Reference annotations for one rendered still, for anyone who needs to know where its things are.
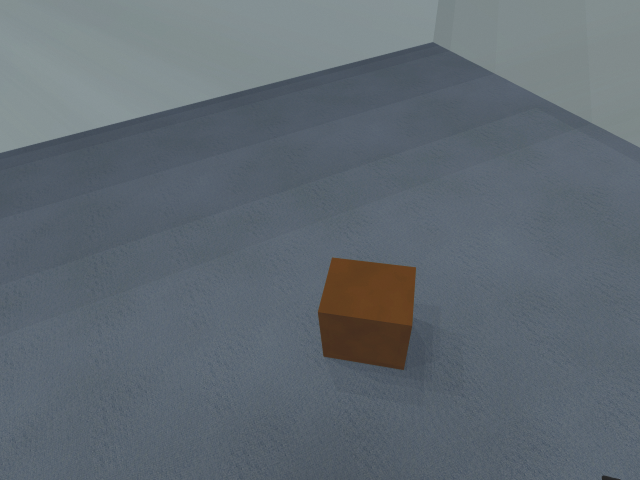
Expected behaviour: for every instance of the carton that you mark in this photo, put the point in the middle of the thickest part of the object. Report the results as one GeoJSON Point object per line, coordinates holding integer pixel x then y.
{"type": "Point", "coordinates": [366, 312]}

